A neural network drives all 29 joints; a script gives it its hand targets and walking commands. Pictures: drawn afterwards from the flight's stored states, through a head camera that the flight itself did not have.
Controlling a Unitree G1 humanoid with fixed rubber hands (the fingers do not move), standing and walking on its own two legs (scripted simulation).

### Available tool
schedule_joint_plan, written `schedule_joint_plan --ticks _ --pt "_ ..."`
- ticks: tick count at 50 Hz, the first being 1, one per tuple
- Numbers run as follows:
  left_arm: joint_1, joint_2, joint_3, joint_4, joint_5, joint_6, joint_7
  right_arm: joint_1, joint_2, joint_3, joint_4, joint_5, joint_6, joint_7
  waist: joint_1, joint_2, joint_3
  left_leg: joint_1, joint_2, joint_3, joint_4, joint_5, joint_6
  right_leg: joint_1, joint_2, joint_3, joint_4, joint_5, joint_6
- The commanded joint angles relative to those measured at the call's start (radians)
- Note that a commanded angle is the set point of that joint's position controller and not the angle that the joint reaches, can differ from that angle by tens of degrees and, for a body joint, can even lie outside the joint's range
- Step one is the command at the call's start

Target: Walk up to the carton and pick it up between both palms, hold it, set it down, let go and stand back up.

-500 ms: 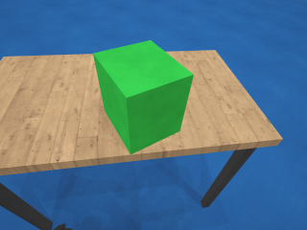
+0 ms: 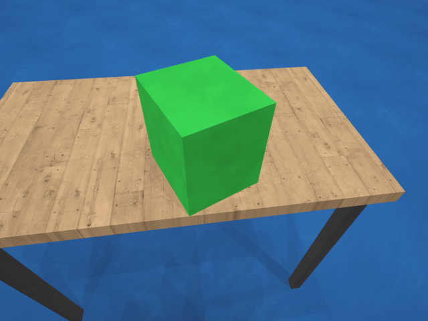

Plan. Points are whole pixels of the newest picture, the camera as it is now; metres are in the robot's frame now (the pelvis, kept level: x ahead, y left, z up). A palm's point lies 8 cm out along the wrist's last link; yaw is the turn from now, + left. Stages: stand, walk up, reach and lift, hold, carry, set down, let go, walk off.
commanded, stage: walk up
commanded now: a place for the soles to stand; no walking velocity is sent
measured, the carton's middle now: (202, 134) +0.48 +0.03 +0.11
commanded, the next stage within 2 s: reach and lift in 1.00 s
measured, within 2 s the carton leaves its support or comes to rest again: neither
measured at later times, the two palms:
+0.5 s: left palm out of the picture +0.13 +0.25 -0.09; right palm out of the picture +0.07 -0.28 -0.11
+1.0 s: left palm out of the picture +0.13 +0.25 -0.10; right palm out of the picture +0.09 -0.28 -0.10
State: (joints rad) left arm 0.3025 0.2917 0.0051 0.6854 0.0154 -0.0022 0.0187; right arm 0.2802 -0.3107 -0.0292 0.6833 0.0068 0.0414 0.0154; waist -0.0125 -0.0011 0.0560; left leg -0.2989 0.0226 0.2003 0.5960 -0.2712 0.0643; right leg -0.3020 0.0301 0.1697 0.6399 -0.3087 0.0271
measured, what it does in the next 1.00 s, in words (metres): stands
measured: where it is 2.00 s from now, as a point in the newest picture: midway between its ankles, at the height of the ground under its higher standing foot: outside the picture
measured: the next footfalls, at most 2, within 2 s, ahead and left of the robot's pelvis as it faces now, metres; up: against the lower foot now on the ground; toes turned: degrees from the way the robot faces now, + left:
none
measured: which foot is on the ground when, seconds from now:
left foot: down 0.00-1.00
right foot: down 0.00-1.00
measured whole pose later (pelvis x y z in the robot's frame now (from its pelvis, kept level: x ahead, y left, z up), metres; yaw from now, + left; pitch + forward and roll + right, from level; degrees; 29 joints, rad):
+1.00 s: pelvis +0.01 +0.00 +0.00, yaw -1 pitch +0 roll +1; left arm 0.25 0.29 0.00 0.67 0.02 0.00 0.01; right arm 0.30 -0.32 -0.03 0.65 0.00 0.03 0.02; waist -0.02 -0.01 0.05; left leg -0.33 0.04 0.21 0.63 -0.30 0.06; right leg -0.33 0.05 0.18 0.66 -0.32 0.02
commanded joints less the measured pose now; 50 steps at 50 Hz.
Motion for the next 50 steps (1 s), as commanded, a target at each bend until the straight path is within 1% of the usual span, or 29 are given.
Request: schedule_joint_plan --ticks 1,2,3,5,6,7,9,11,12,13,15,16,19,20,23,26,29,31,32,33,34,36,37,38,41,44,47,48,50 --pt "0.022 0.120 0.042 -0.082 -0.004 -0.018 0.003 -0.014 -0.157 -0.044 -0.060 -0.009 -0.016 -0.007 0.029 0.056 0.028 0.055 0.188 -0.212 -0.234 -0.149 0.017 -0.124 -0.040 0.018 -0.100 0.043 -0.075" --pt "0.005 0.131 0.047 -0.077 0.009 -0.025 0.000 -0.002 -0.130 -0.034 -0.064 0.002 -0.016 -0.002 0.006 0.008 0.018 0.038 0.160 -0.213 -0.217 -0.107 0.001 -0.087 -0.049 0.024 -0.102 0.122 -0.072" --pt "-0.019 0.140 0.050 -0.099 0.000 -0.023 -0.006 0.027 -0.147 -0.038 -0.071 -0.003 -0.016 -0.001 -0.025 -0.032 -0.017 0.047 0.145 -0.211 -0.198 -0.133 -0.012 -0.111 -0.061 0.067 -0.106 0.032 -0.094" --pt "0.012 0.139 0.047 -0.105 -0.003 -0.028 0.000 0.024 -0.167 -0.054 -0.063 -0.012 -0.019 -0.001 -0.012 0.012 -0.053 0.112 0.160 -0.197 -0.176 -0.152 0.006 -0.135 -0.054 0.060 -0.122 -0.011 -0.078" --pt "0.024 0.146 0.044 -0.087 0.000 -0.028 0.000 -0.011 -0.141 -0.041 -0.085 -0.005 -0.018 0.001 0.007 -0.046 -0.051 0.116 0.149 -0.198 -0.163 -0.140 0.016 -0.142 -0.058 0.073 -0.160 -0.007 -0.079" --pt "0.020 0.157 0.051 -0.085 -0.002 -0.029 0.001 0.016 -0.137 -0.046 -0.089 -0.009 -0.021 -0.001 -0.014 -0.104 -0.067 0.148 0.124 -0.169 -0.123 -0.067 0.005 -0.116 -0.072 0.090 -0.164 0.112 -0.084" --pt "0.005 0.160 0.051 -0.084 -0.002 -0.028 0.002 0.038 -0.124 -0.041 -0.065 -0.003 -0.021 -0.001 -0.006 -0.006 -0.042 0.109 0.110 -0.190 -0.129 -0.072 0.004 -0.126 -0.087 0.129 -0.160 0.078 -0.092" --pt "0.031 0.169 0.050 -0.075 -0.002 -0.024 0.002 0.032 -0.111 -0.036 -0.061 -0.007 -0.022 0.001 0.004 -0.003 -0.075 0.139 0.101 -0.171 -0.078 -0.012 0.006 -0.118 -0.105 0.172 -0.186 0.063 -0.092" --pt "-0.012 0.175 0.048 -0.096 0.005 -0.019 0.004 0.044 -0.093 -0.034 -0.083 -0.001 -0.022 -0.004 -0.029 -0.099 -0.042 0.145 0.113 -0.195 -0.084 0.014 -0.003 -0.164 -0.106 0.156 -0.175 0.073 -0.093" --pt "-0.032 0.155 0.047 -0.094 0.000 -0.021 0.002 0.050 -0.118 -0.036 -0.079 -0.005 -0.027 -0.001 -0.027 -0.098 -0.054 0.138 0.116 -0.196 -0.103 0.002 0.000 -0.157 -0.103 0.145 -0.173 0.074 -0.091" --pt "-0.017 0.159 0.046 -0.088 -0.001 -0.020 0.007 0.087 -0.107 -0.037 -0.074 0.001 -0.024 -0.006 -0.022 -0.067 -0.051 0.118 0.119 -0.188 -0.105 -0.041 -0.003 -0.129 -0.095 0.148 -0.157 0.083 -0.093" --pt "-0.028 0.145 0.044 -0.089 -0.011 -0.013 0.006 0.050 -0.109 -0.037 -0.072 -0.019 -0.023 -0.007 -0.016 0.010 -0.011 0.131 0.104 -0.180 -0.102 -0.053 -0.003 -0.177 -0.097 0.170 -0.154 0.133 -0.095" --pt "-0.027 0.151 0.042 -0.103 0.003 -0.017 -0.001 0.088 -0.131 -0.042 -0.073 -0.008 -0.028 -0.002 -0.018 -0.060 -0.050 0.125 0.113 -0.182 -0.118 -0.042 0.002 -0.147 -0.086 0.147 -0.178 0.039 -0.089" --pt "-0.041 0.156 0.044 -0.097 -0.004 -0.018 -0.001 0.085 -0.122 -0.042 -0.062 -0.006 -0.031 -0.002 -0.013 -0.030 -0.064 0.116 0.106 -0.192 -0.100 -0.067 0.008 -0.166 -0.088 0.153 -0.194 -0.073 -0.094" --pt "-0.015 0.177 0.038 -0.091 0.005 -0.020 0.002 0.068 -0.129 -0.037 -0.070 0.005 -0.029 0.002 -0.010 -0.085 -0.083 0.099 0.107 -0.176 -0.081 -0.019 0.003 -0.107 -0.073 0.132 -0.166 0.063 -0.090" --pt "-0.053 0.138 0.047 -0.106 0.002 -0.016 0.001 0.085 -0.142 -0.042 -0.074 -0.017 -0.038 -0.005 -0.006 -0.011 -0.074 0.105 0.111 -0.206 -0.117 0.073 0.007 -0.079 -0.077 0.118 -0.112 0.173 -0.097" --pt "-0.090 0.126 0.045 -0.116 -0.001 -0.015 0.001 0.069 -0.116 -0.040 -0.085 -0.008 -0.041 -0.003 -0.015 -0.025 -0.106 0.136 0.147 -0.197 -0.116 0.135 0.037 -0.090 -0.045 0.069 -0.069 0.175 -0.088" --pt "-0.042 0.131 0.041 -0.102 0.010 -0.013 0.004 0.020 -0.140 -0.042 -0.097 -0.009 -0.038 -0.002 0.022 0.032 -0.126 0.086 0.192 -0.217 -0.162 0.082 0.067 -0.040 -0.004 -0.004 -0.002 0.166 -0.072" --pt "-0.063 0.131 0.041 -0.107 0.007 -0.013 0.005 0.047 -0.146 -0.045 -0.099 0.007 -0.033 -0.009 -0.005 0.027 -0.078 0.059 0.205 -0.240 -0.190 0.041 0.057 -0.036 -0.012 -0.020 0.021 0.148 -0.066" --pt "-0.042 0.108 0.047 -0.121 -0.003 -0.003 0.006 0.034 -0.135 -0.036 -0.090 0.001 -0.026 -0.010 0.027 0.129 -0.026 0.029 0.200 -0.204 -0.175 0.014 0.068 -0.070 -0.019 -0.003 -0.002 0.128 -0.067" --pt "-0.026 0.139 0.042 -0.112 0.000 -0.006 0.012 0.048 -0.171 -0.049 -0.089 0.000 -0.024 -0.011 0.003 0.073 -0.085 0.069 0.196 -0.208 -0.152 0.044 0.070 -0.061 -0.018 0.004 0.017 0.176 -0.078" --pt "-0.042 0.125 0.051 -0.113 0.008 -0.014 0.003 0.045 -0.161 -0.044 -0.094 0.000 -0.018 -0.006 0.017 0.038 -0.087 0.050 0.233 -0.226 -0.164 0.059 0.069 -0.032 -0.016 -0.016 -0.001 0.106 -0.069" --pt "-0.054 0.125 0.046 -0.131 0.007 -0.017 0.005 0.053 -0.153 -0.045 -0.100 -0.010 -0.024 -0.005 0.008 0.059 -0.083 0.032 0.225 -0.206 -0.131 0.040 0.056 -0.024 -0.047 0.021 -0.035 0.162 -0.065" --pt "-0.073 0.137 0.045 -0.123 0.005 -0.016 -0.004 0.044 -0.140 -0.053 -0.093 -0.011 -0.019 -0.006 -0.012 0.036 -0.083 0.037 0.162 -0.176 -0.146 -0.028 0.019 -0.042 -0.051 0.062 -0.055 0.135 -0.084" --pt "-0.075 0.176 0.052 -0.107 0.007 -0.024 -0.008 0.032 -0.177 -0.055 -0.100 0.006 -0.017 -0.002 -0.015 -0.107 -0.116 0.140 0.121 -0.154 -0.049 -0.051 0.002 -0.132 -0.081 0.167 -0.156 0.022 -0.118" --pt "-0.119 0.153 0.042 -0.120 0.003 -0.018 0.002 0.100 -0.149 -0.040 -0.100 -0.012 -0.023 0.006 -0.047 -0.097 0.006 0.127 0.094 -0.187 -0.057 -0.073 0.004 -0.243 -0.104 0.207 -0.184 0.044 -0.117" --pt "-0.086 0.158 0.045 -0.102 -0.001 -0.023 0.000 0.055 -0.131 -0.045 -0.103 -0.007 -0.034 0.001 -0.016 -0.001 -0.037 0.102 0.131 -0.210 -0.128 -0.128 0.015 -0.196 -0.061 0.129 -0.151 -0.042 -0.100" --pt "-0.089 0.140 0.039 -0.112 -0.003 -0.022 -0.002 0.058 -0.146 -0.048 -0.115 -0.002 -0.032 -0.004 -0.029 -0.035 -0.057 0.106 0.143 -0.225 -0.150 -0.130 0.024 -0.158 -0.050 0.093 -0.104 0.001 -0.100" --pt "-0.050 0.145 0.038 -0.101 0.003 -0.022 0.001 0.013 -0.167 -0.053 -0.102 -0.001 -0.032 -0.006 0.002 0.010 -0.106 0.093 0.182 -0.201 -0.153 -0.066 0.039 -0.090 -0.021 0.012 -0.045 0.140 -0.083"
